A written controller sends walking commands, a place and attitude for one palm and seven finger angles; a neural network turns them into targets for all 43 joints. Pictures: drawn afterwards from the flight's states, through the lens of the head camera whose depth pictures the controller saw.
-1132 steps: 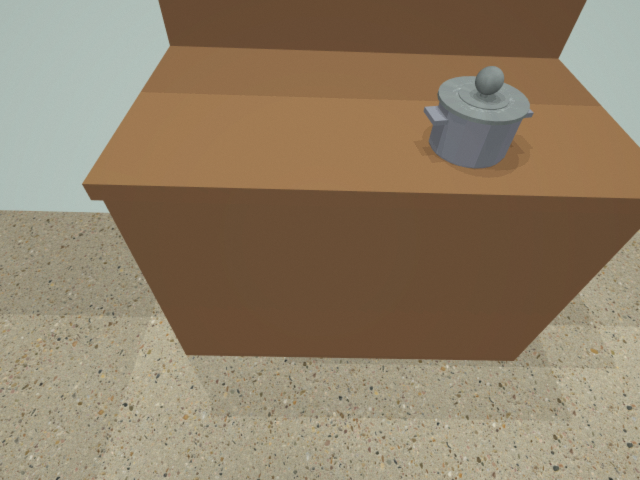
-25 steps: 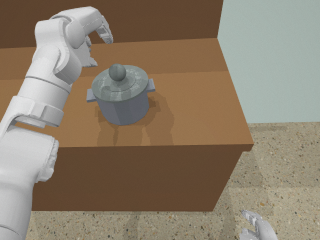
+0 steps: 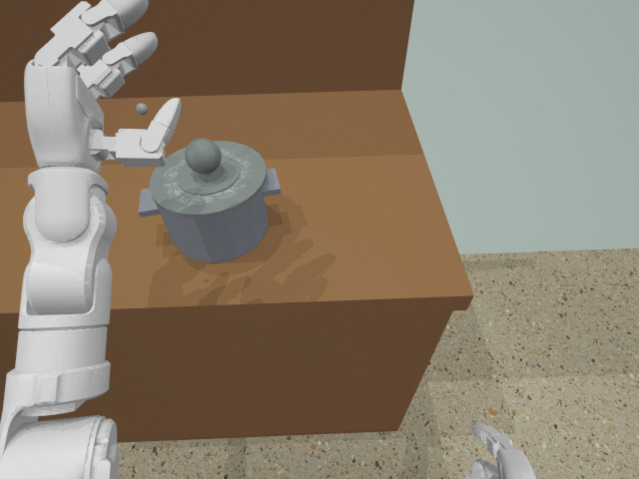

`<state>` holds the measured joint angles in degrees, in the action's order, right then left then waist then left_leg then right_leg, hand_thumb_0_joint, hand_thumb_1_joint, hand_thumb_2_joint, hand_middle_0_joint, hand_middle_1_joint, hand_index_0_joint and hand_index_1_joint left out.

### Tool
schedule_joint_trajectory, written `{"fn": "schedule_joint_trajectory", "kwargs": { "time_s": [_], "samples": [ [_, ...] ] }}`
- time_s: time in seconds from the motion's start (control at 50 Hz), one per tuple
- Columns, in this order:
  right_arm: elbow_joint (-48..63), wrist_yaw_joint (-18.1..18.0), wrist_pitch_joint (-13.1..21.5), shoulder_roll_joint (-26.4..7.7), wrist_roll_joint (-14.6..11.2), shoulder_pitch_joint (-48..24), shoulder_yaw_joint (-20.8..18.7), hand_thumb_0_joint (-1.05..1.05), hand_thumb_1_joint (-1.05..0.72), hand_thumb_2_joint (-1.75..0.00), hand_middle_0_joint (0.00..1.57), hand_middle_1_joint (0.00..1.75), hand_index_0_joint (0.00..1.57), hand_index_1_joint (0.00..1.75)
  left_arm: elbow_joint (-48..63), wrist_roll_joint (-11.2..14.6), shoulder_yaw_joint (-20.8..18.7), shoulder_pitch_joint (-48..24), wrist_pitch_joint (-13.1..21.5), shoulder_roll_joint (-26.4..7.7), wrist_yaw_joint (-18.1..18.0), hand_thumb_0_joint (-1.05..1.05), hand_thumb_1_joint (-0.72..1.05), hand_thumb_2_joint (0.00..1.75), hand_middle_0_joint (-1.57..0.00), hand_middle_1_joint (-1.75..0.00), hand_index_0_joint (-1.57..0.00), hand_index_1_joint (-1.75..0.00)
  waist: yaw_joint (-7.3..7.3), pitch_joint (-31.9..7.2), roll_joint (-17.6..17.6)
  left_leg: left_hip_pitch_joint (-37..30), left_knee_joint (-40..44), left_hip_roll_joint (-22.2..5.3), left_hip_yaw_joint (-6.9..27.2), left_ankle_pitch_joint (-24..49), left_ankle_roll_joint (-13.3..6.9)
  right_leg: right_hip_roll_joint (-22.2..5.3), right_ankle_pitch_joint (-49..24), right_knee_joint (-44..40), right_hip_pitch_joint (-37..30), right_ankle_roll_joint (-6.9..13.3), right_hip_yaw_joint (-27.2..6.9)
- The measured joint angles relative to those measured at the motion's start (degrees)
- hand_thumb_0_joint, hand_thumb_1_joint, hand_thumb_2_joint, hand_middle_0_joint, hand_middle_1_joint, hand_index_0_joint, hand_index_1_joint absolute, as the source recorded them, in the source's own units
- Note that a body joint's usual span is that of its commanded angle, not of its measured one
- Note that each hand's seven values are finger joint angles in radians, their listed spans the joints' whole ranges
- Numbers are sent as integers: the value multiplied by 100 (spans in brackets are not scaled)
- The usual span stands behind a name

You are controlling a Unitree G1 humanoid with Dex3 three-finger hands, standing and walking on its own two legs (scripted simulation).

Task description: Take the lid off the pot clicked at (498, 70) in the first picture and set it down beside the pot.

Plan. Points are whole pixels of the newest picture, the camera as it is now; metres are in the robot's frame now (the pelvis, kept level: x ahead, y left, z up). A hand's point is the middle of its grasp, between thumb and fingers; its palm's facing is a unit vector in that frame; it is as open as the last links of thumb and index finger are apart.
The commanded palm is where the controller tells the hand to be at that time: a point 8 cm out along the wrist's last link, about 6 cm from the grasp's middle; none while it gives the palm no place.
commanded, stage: draw the hand back to the body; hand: left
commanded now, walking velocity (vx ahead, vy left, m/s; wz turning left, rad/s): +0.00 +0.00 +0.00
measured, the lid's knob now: (203, 156) +0.50 +0.19 +0.15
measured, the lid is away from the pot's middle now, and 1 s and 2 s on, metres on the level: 0.01 0.01 0.01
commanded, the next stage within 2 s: come to a stop and stand still in 1.34 s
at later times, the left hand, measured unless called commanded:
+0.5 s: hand (91, 191) +0.28 +0.20 +0.27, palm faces +0.35 -0.91 -0.22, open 8.0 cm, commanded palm +0.23 +0.25 +0.27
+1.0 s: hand (33, 292) +0.21 +0.23 +0.24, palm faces +0.41 -0.86 -0.30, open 7.4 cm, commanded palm +0.15 +0.28 +0.24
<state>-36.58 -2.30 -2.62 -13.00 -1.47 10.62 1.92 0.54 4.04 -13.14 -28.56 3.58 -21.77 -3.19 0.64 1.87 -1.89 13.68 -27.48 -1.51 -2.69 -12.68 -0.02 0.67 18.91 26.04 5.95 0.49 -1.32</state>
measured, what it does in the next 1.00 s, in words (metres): stands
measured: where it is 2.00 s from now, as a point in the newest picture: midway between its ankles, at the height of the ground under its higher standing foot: outside the picture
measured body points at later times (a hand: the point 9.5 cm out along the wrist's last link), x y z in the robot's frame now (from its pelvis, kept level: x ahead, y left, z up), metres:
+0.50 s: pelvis +0.00 -0.01 +0.00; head -0.01 -0.03 +0.45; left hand +0.26 +0.25 +0.28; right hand +0.22 -0.21 -0.08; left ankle +0.02 +0.12 -0.74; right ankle -0.05 -0.12 -0.74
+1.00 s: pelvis +0.00 +0.00 +0.00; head -0.02 -0.02 +0.45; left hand +0.18 +0.27 +0.25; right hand +0.20 -0.21 -0.08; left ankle +0.02 +0.12 -0.74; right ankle -0.05 -0.12 -0.74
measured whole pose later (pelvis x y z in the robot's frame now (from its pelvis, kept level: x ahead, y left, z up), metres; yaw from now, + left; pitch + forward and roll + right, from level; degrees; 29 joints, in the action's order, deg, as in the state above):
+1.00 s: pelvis +0.00 +0.00 +0.00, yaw +2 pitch -5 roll -1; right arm -35.6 -3.0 1.3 -12.9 -0.7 8.6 1.7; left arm 28.3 6.2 -17.5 13.6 7.1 -21.0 -4.4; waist -2.9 1.2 -3.2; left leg 10.1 -26.8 -1.4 -0.6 -12.2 0.1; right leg 0.9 17.5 22.2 0.2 0.5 0.8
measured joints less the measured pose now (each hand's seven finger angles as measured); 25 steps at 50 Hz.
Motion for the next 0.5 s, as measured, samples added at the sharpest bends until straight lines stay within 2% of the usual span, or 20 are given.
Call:
{"fn": "schedule_joint_trajectory", "kwargs": {
  "time_s": [0.2, 0.5],
  "samples": [
    [-14, -41, 78, -186, -41, -19, -175, 1, -91, -90, 20, 30, 19, 30, 867, 85, -192, 1025, 21, -1, -92, 1, 25, 108, -55, -25, -55, -25, -121, -81, -44, -105, -41, -14, 53, -80, 43, 21, 83, 9, -138, 40, 52],
    [225, -72, 163, 70, -17, -436, 30, 1, -91, -90, 20, 30, 20, 30, 1576, 203, -137, 2032, 45, 129, -65, 1, 66, 97, -33, -28, -33, -29, -318, -41, -117, -279, 76, -2, 173, 14, 68, 28, -9, -182, -389, 62, 172]
  ]
}}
